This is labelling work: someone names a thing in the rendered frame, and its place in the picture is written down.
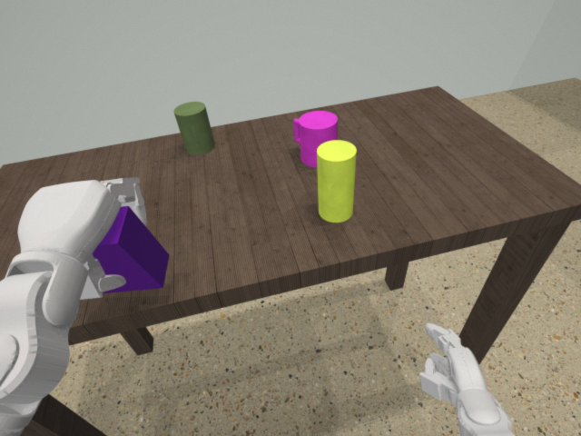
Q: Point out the table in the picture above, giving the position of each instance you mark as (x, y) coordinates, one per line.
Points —
(242, 221)

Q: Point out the right robot hand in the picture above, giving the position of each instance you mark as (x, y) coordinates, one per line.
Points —
(459, 372)

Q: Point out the sponge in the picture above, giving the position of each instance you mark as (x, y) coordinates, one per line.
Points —
(130, 250)

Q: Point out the right robot forearm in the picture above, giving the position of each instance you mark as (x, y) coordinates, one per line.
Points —
(480, 414)

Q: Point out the left robot forearm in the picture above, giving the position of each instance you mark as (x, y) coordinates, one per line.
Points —
(39, 301)

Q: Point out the left robot hand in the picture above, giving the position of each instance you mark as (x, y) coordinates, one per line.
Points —
(73, 218)

